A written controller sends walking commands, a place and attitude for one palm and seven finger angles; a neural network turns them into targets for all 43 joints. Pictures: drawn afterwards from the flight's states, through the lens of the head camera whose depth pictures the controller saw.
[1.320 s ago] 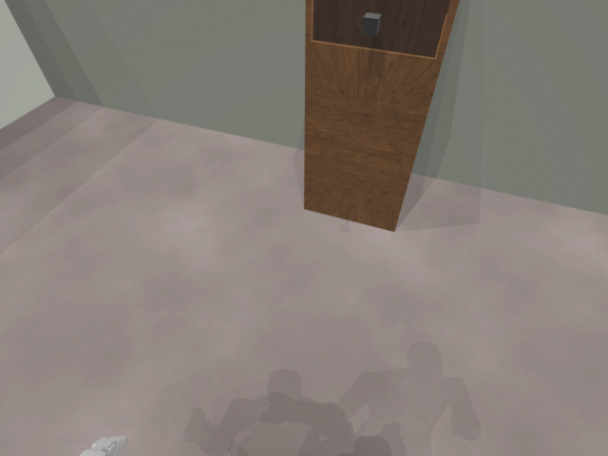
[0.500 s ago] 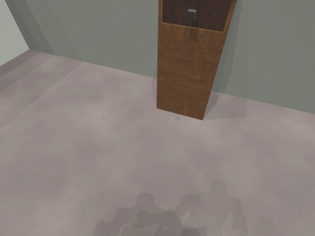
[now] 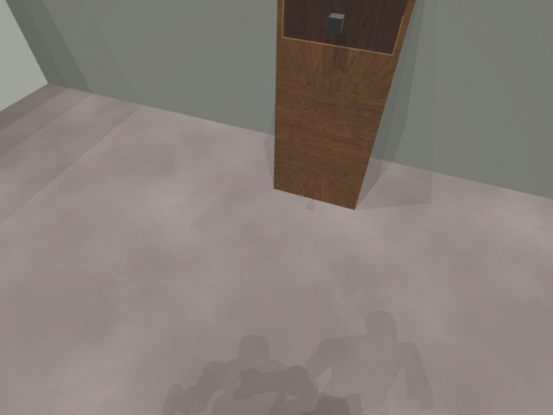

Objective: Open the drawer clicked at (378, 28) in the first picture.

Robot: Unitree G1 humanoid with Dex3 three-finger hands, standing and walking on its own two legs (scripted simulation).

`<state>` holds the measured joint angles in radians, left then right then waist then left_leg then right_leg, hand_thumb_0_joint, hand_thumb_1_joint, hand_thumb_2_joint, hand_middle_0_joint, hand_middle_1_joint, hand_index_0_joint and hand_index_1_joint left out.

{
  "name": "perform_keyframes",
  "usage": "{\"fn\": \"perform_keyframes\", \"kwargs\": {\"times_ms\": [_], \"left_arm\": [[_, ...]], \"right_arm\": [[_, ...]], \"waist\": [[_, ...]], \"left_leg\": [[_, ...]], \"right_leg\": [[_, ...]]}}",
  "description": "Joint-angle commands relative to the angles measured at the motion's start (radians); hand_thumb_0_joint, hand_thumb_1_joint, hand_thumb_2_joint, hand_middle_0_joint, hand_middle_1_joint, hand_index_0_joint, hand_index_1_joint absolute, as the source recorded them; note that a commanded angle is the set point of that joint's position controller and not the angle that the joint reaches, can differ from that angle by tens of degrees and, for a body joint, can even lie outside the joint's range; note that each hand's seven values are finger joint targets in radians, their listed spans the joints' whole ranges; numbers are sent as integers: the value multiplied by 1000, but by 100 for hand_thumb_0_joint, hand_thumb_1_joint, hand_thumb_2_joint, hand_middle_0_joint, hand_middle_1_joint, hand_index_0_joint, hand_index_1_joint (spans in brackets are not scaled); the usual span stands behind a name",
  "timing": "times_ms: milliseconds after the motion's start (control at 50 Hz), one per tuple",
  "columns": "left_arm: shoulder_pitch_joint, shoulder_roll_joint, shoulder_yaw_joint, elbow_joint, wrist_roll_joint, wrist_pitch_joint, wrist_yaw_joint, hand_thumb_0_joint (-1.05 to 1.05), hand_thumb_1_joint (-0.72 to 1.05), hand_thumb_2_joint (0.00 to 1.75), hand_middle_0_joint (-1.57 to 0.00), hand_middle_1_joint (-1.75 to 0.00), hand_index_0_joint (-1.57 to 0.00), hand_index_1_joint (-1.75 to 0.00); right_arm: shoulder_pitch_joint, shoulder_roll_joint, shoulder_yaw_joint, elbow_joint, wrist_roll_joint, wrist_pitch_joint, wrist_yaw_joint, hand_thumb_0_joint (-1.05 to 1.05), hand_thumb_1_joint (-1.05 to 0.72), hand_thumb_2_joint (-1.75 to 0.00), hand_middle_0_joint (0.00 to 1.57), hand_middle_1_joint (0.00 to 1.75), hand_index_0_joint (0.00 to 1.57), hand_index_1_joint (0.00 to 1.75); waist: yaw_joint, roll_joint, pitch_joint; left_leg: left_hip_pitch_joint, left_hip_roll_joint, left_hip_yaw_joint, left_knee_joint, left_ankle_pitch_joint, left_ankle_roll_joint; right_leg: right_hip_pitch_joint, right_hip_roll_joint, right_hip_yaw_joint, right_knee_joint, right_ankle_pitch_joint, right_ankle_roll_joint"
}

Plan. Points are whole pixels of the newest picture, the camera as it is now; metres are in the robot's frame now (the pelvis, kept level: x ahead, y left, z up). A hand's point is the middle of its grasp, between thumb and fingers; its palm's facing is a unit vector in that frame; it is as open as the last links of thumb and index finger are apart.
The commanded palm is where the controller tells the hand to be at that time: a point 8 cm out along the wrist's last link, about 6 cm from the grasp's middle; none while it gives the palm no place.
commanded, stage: look at it before walking up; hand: left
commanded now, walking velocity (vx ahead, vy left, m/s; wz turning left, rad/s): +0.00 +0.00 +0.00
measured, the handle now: (337, 21) +1.23 -0.12 +0.09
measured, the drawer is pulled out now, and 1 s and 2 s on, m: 0.00 0.00 0.00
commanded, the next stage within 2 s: walk to a spot facing it in 0.12 s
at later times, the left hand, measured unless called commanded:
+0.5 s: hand out of the picture +0.04 +0.21 -0.19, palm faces -0.03 -0.98 -0.21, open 7.4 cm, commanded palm none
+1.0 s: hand (211, 372) +0.23 +0.13 -0.18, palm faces -0.10 -0.98 -0.16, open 7.4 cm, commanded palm none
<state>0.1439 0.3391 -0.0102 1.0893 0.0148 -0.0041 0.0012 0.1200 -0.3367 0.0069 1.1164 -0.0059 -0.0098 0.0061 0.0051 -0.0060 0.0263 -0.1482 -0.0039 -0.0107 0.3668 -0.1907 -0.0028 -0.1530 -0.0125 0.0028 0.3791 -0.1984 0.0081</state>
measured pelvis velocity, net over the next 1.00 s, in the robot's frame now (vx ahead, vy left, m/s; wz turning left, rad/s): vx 0.22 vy -0.03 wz -0.14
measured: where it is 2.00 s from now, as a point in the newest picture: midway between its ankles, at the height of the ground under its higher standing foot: (300, 356)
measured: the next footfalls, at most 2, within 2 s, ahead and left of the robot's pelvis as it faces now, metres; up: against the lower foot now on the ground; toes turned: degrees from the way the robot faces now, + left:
right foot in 0.74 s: +0.19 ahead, -0.14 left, +0.00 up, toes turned -13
left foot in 1.16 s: +0.47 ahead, +0.08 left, +0.00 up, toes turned +1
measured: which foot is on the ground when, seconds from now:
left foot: down 0.00-0.76, up 0.78-1.00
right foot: down 0.00-0.56, up 0.58-0.72, down 0.74-1.00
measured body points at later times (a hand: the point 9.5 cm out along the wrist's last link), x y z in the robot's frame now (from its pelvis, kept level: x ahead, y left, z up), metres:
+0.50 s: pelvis +0.04 +0.01 -0.01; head +0.03 +0.02 +0.44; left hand +0.05 +0.26 -0.17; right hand +0.06 -0.25 -0.16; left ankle +0.01 +0.12 -0.75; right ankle +0.01 -0.12 -0.75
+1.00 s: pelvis +0.22 -0.03 -0.01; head +0.22 -0.02 +0.44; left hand +0.24 +0.19 -0.17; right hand +0.21 -0.27 -0.16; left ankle +0.29 +0.09 -0.68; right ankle +0.15 -0.13 -0.75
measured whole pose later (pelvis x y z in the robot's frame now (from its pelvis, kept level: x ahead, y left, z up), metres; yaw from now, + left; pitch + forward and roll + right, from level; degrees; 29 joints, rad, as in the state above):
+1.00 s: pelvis +0.22 -0.03 -0.01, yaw -8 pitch -1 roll -1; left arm 0.35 0.14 0.03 1.09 0.03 -0.06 0.01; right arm 0.26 -0.17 -0.05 1.08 -0.02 -0.02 0.02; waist -0.01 0.00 0.01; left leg -0.56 0.13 0.09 1.01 -0.25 -0.02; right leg -0.10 0.00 -0.10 0.42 -0.30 -0.02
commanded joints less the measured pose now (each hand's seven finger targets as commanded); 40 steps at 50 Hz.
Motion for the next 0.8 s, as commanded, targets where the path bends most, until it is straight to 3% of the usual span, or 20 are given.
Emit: {"fn": "perform_keyframes", "kwargs": {"times_ms": [0, 200, 240, 300, 360, 420, 460, 480, 520, 540, 560, 600, 640, 660, 680, 700, 720, 740, 760, 780], "left_arm": [[-36, 209, 42, -62, -2, -24, 9, 0, 90, 90, -20, -30, -20, -30], [-37, 211, 40, -61, -3, -24, 10, 0, 90, 90, -20, -30, -20, -30], [36, 82, 13, -29, -3, -3, 13, 0, 90, 90, -20, -30, -20, -30], [83, 94, 24, -28, 6, 12, -1, 0, 90, 90, -20, -30, -20, -30], [121, 94, 37, -40, 10, 11, -11, 0, 90, 90, -20, -30, -20, -30], [166, 66, 46, -47, 5, -3, -13, 0, 90, 90, -20, -30, -20, -30], [190, 47, 49, -47, 4, -13, -13, 0, 90, 90, -20, -30, -20, -30], [195, 33, 52, -53, 6, -15, -13, 0, 90, 90, -20, -30, -20, -30], [164, -15, 51, -71, 7, -21, -15, 0, 90, 90, -20, -30, -20, -30], [116, -44, 44, -96, 6, -30, -15, 0, 90, 90, -20, -30, -20, -30], [46, -44, 43, -127, 6, -39, -14, 0, 90, 90, -20, -30, -20, -30], [-21, -57, 51, -146, 5, -49, -15, 0, 90, 90, -20, -30, -20, -30], [12, -90, 55, -135, 3, -47, -26, 0, 90, 90, -20, -30, -20, -30], [77, -97, 58, -116, 2, -46, -33, 0, 90, 90, -20, -30, -20, -30], [212, -108, 63, -71, 6, -43, -37, 0, 90, 90, -20, -30, -20, -30], [391, -74, 74, -8, 11, -46, -31, 0, 90, 90, -20, -30, -20, -30], [540, 31, 99, 33, 18, -58, -10, 0, 90, 90, -20, -30, -20, -30], [578, 73, 102, 45, 1, -64, 1, 0, 90, 90, -20, -30, -20, -30], [507, 69, 105, 26, -8, -60, 8, 0, 90, 90, -20, -30, -20, -30], [434, 50, 100, 6, -5, -57, 11, 0, 90, 90, -20, -30, -20, -30]], "right_arm": [[-45, -211, -44, -67, -1, -28, -16, 0, -90, -90, 20, 30, 20, 30], [-51, -213, -43, -66, -1, -26, -16, 0, -90, -90, 20, 30, 20, 30], [18, -82, -12, -38, -10, -8, -11, 0, -90, -90, 20, 30, 20, 30], [49, -86, -21, -39, -19, 5, -5, 0, -90, -90, 20, 30, 20, 30], [73, -84, -30, -52, -20, 1, -4, 0, -90, -90, 20, 30, 20, 30], [119, -58, -33, -57, -16, -20, -9, 0, -90, -90, 20, 30, 20, 30], [155, -58, -39, -54, -12, -32, -12, 0, -90, -90, 20, 30, 20, 30], [166, -58, -45, -53, -12, -33, -13, 0, -90, -90, 20, 30, 20, 30], [255, -75, -57, -31, -11, -43, -20, 0, -90, -90, 20, 30, 20, 30], [322, -83, -65, -10, -12, -50, -27, 0, -90, -90, 20, 30, 20, 30], [394, -72, -69, 11, -13, -57, -31, 0, -90, -90, 20, 30, 20, 30], [445, -37, -63, 30, -20, -65, -40, 0, -90, -90, 20, 30, 20, 30], [372, -28, -62, 17, -26, -64, -41, 0, -90, -90, 20, 30, 20, 30], [313, -25, -59, 3, -24, -64, -40, 0, -90, -90, 20, 30, 20, 30], [264, -28, -58, -8, -19, -66, -38, 0, -90, -90, 20, 30, 20, 30], [239, -23, -60, -13, -5, -69, -33, 0, -90, -90, 20, 30, 20, 30], [232, 40, -48, -41, 8, -78, -22, 0, -90, -90, 20, 30, 20, 30], [202, 62, -44, -74, 5, -83, -17, 0, -90, -90, 20, 30, 20, 30], [174, 51, -55, -78, 0, -75, -16, 0, -90, -90, 20, 30, 20, 30], [127, 76, -57, -73, -2, -75, -14, 0, -90, -90, 20, 30, 20, 30]], "waist": [[-2, -5, -61], [-2, 2, -52], [-4, -4, -70], [3, -17, 27], [7, -47, 93], [0, -32, 94], [-7, 1, 61], [-8, 16, 69], [-44, 160, 110], [-70, 231, 122], [-106, 237, 126], [-119, 168, 142], [-67, 140, 127], [-18, 117, 101], [53, 94, 33], [130, 9, -63], [182, -240, -135], [158, -312, -124], [135, -179, -75], [121, -94, 20]], "left_leg": [[16, 121, -99, -56, 121, 31], [22, 123, -97, -62, 125, 30], [26, 114, -66, -46, -15, 9], [-69, 96, -58, -38, -335, 17], [-136, 90, -47, 14, -395, 26], [-119, 100, -33, 68, -285, 41], [-73, 130, -55, 78, -246, 58], [-61, 150, -75, 66, -288, 69], [46, 251, -206, -44, -269, 128], [171, 325, -285, -92, -119, 177], [295, 375, -321, -98, 84, 223], [334, 407, -266, -52, 383, 240], [211, 364, -150, -39, 326, 186], [122, 321, -71, 1, 303, 145], [20, 257, 32, 123, 329, 109], [-80, 179, 121, 327, 365, 72], [-304, 95, 173, 616, 85, 29], [-459, 26, 130, 815, -328, 18], [-511, 73, 58, 910, -334, 28], [-551, 112, 50, 932, -268, 31]], "right_leg": [[11, -112, 99, -64, 104, -37], [13, -113, 97, -73, 112, -36], [2, -102, 97, -69, -61, -19], [-83, -87, 144, -85, -352, -41], [-125, -80, 184, -74, -423, -69], [-123, -77, 202, -17, -313, -96], [-138, -58, 168, 57, -242, -97], [-174, -40, 154, 93, -263, -93], [-319, 28, 44, 296, -185, -69], [-457, 40, -32, 412, -217, -48], [-589, 13, -30, 501, -319, -37], [-635, -52, -11, 550, -371, -40], [-482, -69, -41, 423, -343, -48], [-334, -54, -75, 308, -271, -54], [-102, -6, -135, 206, -118, -59], [140, 15, -127, 151, -3, -72], [332, -202, 186, 40, -89, -144], [358, -373, 535, -112, -20, -225], [327, -407, 548, -131, -66, -270], [211, -381, 472, -121, -79, -263]]}}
